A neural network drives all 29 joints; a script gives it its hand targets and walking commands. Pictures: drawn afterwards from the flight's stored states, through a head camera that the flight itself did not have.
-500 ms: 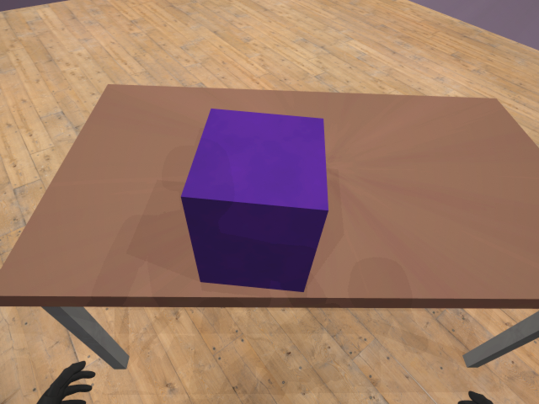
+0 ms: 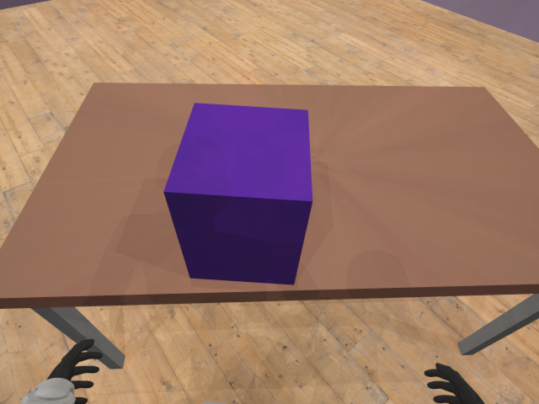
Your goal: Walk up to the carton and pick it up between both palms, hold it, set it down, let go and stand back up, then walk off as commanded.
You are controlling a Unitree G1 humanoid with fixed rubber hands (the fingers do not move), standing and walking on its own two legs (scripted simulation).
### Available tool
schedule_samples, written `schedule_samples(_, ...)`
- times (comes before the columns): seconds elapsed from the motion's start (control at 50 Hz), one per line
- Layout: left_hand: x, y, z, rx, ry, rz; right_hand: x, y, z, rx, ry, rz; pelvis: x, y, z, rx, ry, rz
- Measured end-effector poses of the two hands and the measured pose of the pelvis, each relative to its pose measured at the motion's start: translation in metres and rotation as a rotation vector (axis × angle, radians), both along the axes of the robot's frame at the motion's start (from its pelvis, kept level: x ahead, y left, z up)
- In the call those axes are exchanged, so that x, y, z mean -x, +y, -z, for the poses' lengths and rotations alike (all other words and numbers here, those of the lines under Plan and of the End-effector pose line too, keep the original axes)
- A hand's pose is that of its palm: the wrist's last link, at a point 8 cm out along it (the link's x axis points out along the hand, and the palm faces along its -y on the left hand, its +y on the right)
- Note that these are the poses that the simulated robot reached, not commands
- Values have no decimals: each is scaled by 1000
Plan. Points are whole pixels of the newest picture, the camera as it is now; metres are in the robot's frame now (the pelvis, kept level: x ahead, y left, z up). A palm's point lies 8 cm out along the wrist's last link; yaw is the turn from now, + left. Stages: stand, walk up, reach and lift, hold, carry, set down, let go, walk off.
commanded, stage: reach and lift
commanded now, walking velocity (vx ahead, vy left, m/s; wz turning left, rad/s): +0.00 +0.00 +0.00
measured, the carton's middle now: (246, 197) +0.46 +0.07 +0.01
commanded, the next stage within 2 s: none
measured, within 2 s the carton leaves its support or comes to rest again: neither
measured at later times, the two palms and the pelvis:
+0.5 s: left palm (67, 378) +0.16 +0.30 -0.06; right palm out of the picture +0.15 -0.24 -0.04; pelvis +0.00 +0.01 +0.02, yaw -1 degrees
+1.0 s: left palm (90, 351) +0.19 +0.27 -0.03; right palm (438, 382) +0.18 -0.21 -0.01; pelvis +0.00 +0.02 +0.02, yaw -2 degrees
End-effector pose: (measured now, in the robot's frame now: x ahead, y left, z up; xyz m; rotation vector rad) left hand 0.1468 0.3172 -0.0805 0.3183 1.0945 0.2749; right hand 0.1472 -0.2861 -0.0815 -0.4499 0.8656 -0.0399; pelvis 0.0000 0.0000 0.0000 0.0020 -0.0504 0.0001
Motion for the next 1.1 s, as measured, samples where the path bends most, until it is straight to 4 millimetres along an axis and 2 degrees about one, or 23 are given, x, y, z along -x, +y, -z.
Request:
schedule_samples(0.08,-34,-18,-16,15,-110,47,-2,7,2,-54,-31,28,-1,-4,0,2,2,6)
schedule_samples(0.14,-45,-26,-21,24,-157,72,-1,5,-2,-71,-58,57,-2,-7,-2,10,-1,15)
schedule_samples(0.2,-44,-29,-22,31,-175,81,-1,3,-13,-77,-100,70,-3,-8,-5,18,-10,19)
schedule_samples(0.32,-25,-24,-21,37,-179,82,-2,9,-27,-75,-150,66,-1,-4,-10,24,-25,17)
schedule_samples(0.4,-14,-20,-21,47,-200,91,-3,23,-36,-90,-189,57,1,2,-13,31,-30,16)
schedule_samples(0.5,-11,-18,-25,60,-265,108,-1,43,-41,-123,-222,69,3,10,-15,42,-38,16)
schedule_samples(0.68,-21,-24,-31,81,-366,151,-2,69,-50,-170,-297,90,6,22,-16,51,-45,28)
schedule_samples(0.88,-34,-45,-40,126,-485,172,-13,72,-63,-210,-380,110,2,24,-17,50,-38,32)
schedule_samples(1.0,-43,-47,-49,143,-559,154,-29,80,-75,-261,-453,118,-3,22,-18,47,-27,34)
schedule_samples(1.1,-51,-49,-58,144,-622,160,-35,86,-75,-298,-467,137,-7,21,-19,46,-19,33)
